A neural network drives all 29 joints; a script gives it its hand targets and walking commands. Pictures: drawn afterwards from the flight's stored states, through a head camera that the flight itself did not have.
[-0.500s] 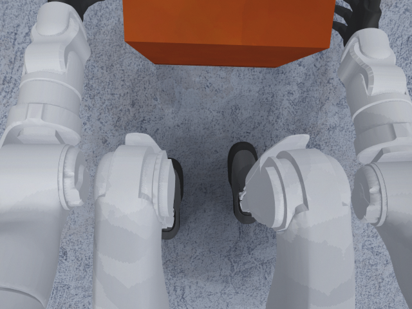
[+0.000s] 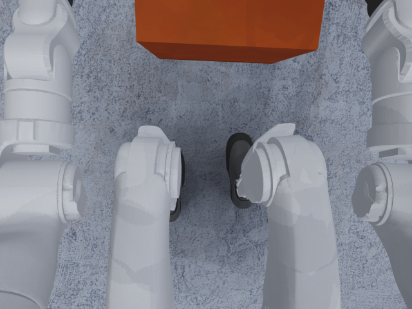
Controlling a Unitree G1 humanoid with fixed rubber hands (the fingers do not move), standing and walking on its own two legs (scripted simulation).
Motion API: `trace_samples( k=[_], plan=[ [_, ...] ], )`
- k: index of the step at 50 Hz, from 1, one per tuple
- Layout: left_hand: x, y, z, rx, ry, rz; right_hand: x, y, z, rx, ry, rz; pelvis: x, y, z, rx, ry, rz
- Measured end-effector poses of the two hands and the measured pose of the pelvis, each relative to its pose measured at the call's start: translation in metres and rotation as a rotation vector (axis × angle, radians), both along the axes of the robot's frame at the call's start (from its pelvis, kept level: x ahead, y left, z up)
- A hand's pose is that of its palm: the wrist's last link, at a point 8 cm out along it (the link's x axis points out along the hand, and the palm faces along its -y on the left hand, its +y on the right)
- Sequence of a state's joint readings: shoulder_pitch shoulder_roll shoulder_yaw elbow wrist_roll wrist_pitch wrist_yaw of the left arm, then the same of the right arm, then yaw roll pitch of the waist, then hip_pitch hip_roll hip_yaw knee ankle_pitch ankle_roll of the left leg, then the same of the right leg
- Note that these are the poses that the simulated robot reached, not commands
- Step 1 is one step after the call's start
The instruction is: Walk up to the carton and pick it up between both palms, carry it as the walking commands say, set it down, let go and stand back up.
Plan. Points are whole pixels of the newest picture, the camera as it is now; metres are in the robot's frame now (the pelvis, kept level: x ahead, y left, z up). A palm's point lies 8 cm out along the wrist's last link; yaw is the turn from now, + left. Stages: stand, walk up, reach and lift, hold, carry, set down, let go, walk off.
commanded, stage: set down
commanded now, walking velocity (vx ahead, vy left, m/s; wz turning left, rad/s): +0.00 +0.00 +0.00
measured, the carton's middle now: out of the picture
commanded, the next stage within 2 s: let go in 0.98 s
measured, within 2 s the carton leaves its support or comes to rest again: neither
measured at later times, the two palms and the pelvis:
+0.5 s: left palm out of the picture +0.53 +0.21 +0.01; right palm out of the picture +0.51 -0.23 +0.02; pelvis -0.02 +0.00 +0.11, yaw +1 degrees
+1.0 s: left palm out of the picture +0.54 +0.22 +0.13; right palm out of the picture +0.52 -0.22 +0.15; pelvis +0.01 +0.01 +0.23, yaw +2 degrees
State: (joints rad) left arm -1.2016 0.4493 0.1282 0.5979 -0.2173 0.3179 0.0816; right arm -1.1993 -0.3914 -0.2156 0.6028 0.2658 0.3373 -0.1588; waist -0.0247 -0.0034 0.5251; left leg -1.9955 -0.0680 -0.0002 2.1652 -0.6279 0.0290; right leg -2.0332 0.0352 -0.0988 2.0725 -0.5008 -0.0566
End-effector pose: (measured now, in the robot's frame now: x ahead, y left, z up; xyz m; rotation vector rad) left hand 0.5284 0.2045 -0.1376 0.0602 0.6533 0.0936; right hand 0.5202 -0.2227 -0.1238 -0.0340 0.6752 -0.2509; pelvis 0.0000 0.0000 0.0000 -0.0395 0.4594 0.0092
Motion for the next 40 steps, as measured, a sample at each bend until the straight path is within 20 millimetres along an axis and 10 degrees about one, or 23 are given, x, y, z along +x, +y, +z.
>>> trace_samples(
  k=[40],
  plan=[
    [0.012,0.004,0.239,0.023,0.009,-0.058,-0.001,-0.002,0.239,0.008,-0.025,0.063,0.0,0.0,0.189,0.006,-0.059,0.03]
  ],
)
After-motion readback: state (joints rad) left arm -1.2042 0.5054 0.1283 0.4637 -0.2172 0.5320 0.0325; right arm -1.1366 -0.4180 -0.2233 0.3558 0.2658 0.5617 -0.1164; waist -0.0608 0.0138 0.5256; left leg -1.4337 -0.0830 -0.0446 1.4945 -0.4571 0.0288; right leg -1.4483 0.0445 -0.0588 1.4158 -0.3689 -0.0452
